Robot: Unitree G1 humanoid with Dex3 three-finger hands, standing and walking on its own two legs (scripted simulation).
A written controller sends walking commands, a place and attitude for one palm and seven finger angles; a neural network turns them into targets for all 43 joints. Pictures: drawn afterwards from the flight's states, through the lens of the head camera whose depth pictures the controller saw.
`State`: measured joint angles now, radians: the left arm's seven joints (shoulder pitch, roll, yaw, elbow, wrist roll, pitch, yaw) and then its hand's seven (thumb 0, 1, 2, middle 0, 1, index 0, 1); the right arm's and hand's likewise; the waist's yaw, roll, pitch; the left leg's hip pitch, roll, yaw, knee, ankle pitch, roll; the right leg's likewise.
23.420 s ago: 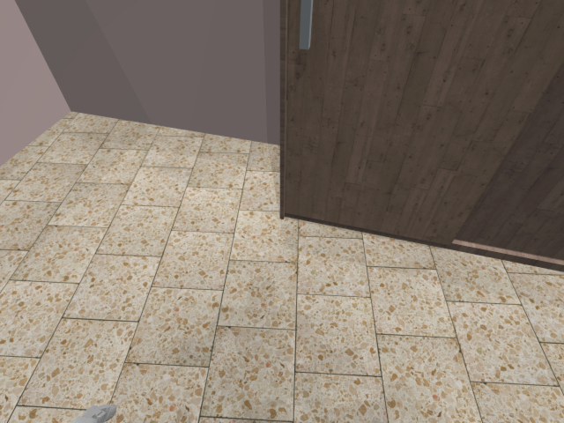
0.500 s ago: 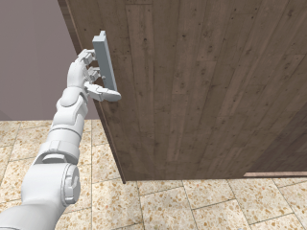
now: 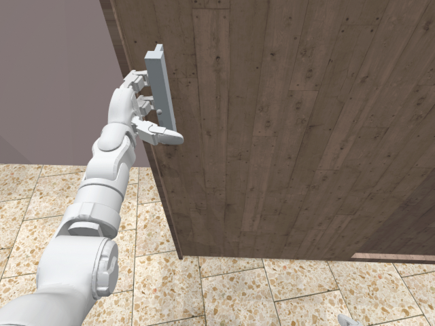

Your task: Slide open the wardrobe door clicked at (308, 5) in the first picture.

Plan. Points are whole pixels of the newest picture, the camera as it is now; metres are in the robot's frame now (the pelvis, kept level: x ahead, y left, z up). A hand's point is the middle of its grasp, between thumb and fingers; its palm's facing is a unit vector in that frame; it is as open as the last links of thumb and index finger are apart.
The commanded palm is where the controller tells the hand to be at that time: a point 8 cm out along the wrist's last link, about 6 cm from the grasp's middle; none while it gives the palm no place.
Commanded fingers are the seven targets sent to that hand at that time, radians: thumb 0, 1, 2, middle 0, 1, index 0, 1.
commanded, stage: slide the fingers in behind the handle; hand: left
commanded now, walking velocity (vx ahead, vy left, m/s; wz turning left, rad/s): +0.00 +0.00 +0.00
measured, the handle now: (165, 96) +0.51 +0.11 +0.17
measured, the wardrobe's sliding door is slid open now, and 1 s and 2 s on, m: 0.00 0.00 0.00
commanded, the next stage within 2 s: grip the handle and tug to test in 0.84 s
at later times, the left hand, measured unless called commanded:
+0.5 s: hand (170, 111) +0.45 +0.10 +0.18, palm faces -0.04 -1.00 +0.01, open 14.0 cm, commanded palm +0.43 +0.15 +0.18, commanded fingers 0.00 -0.50 0.30 -0.30 -1.20 -0.30 -1.20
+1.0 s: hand (169, 111) +0.46 +0.10 +0.17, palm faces -0.04 -1.00 +0.02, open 13.9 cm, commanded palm +0.44 +0.16 +0.18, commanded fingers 0.00 -0.31 0.38 -0.32 -1.23 -0.32 -1.23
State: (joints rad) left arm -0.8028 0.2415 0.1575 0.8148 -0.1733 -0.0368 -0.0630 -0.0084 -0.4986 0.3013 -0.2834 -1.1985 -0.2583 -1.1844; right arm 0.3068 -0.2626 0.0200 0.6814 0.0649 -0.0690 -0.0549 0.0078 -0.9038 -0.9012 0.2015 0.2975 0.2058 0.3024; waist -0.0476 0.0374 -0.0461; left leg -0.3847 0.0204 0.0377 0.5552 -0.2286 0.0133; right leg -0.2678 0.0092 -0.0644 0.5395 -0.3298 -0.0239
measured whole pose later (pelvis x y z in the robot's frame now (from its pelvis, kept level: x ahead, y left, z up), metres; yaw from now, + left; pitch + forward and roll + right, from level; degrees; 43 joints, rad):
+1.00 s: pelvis +0.00 +0.00 +0.00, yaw -1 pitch +4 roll +0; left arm -0.84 0.22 0.17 0.88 -0.15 -0.04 -0.04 -0.01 -0.49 0.30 -0.31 -1.20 -0.30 -1.20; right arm 0.32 -0.25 0.02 0.69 0.06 -0.05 -0.06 0.01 -0.90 -0.90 0.20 0.30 0.21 0.30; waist -0.07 0.03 -0.04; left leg -0.39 0.02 0.05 0.55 -0.23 0.02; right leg -0.27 0.01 -0.05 0.53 -0.33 -0.02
